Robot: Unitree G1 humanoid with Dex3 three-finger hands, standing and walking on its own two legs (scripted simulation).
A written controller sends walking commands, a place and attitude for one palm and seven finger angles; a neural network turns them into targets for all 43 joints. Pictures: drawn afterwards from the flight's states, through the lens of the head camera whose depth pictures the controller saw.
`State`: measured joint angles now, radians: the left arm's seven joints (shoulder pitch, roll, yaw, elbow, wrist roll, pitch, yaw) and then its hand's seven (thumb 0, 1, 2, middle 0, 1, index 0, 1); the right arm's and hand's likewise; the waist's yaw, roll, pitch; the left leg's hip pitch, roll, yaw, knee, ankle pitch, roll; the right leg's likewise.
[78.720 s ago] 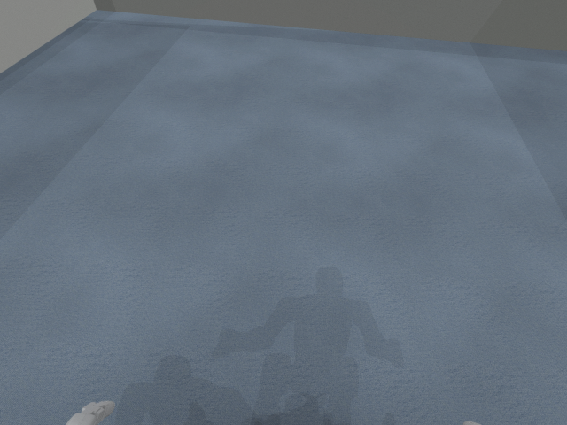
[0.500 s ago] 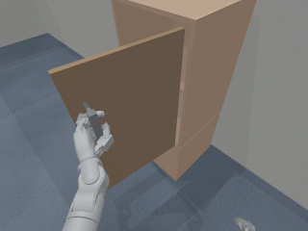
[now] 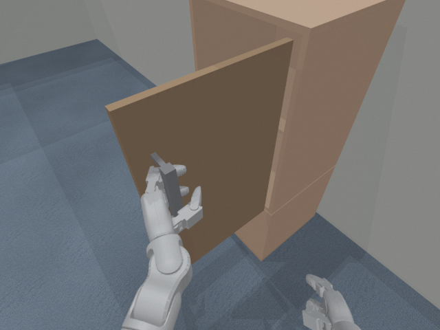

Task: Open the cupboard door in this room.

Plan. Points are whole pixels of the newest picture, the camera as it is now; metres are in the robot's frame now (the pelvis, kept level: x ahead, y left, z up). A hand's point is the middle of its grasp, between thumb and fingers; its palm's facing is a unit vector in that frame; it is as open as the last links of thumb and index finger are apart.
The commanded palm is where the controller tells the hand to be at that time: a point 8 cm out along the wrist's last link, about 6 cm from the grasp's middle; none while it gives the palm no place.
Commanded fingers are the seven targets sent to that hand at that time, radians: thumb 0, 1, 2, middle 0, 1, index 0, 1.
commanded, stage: open thumb and fingers to let go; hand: left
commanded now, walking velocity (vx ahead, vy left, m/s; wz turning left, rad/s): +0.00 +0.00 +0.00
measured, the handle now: (167, 186) +0.34 +0.13 +0.10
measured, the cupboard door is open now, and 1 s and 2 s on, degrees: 90 92 92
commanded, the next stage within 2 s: slide the hand sideways off the handle in 0.56 s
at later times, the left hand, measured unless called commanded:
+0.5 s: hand (191, 204) +0.31 +0.08 +0.10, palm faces +0.37 -0.93 +0.00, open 14.6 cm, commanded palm +0.26 +0.13 +0.10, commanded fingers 0.00 -0.50 0.30 -0.16 -0.35 -0.16 -0.35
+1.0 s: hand (184, 222) +0.27 +0.08 +0.10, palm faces -0.10 -0.99 +0.05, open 16.1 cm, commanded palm +0.24 +0.14 +0.10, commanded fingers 0.00 -0.50 0.30 -0.15 -0.30 -0.15 -0.30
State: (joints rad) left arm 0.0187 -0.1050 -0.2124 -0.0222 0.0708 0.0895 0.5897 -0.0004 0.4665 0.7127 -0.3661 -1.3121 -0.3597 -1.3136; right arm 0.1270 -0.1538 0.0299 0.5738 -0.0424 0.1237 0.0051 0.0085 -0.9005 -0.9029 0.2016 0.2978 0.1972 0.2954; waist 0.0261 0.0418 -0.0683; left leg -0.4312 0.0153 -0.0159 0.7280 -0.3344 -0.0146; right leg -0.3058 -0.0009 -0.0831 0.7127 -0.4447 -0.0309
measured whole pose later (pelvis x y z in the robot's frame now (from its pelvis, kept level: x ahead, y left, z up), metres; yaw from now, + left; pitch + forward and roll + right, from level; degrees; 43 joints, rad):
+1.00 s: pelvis -0.01 +0.02 +0.00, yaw -1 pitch +1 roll +0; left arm 0.06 0.05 -0.15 0.03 -0.14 -0.08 0.04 -0.01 -0.50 0.30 -0.16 -0.34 -0.19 -0.35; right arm 0.21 -0.20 0.05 0.56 0.02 0.01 -0.04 0.01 -0.90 -0.90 0.20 0.30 0.20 0.30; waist 0.01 0.05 -0.04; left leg -0.40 0.00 0.02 0.68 -0.30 0.01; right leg -0.29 -0.02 -0.05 0.68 -0.40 0.00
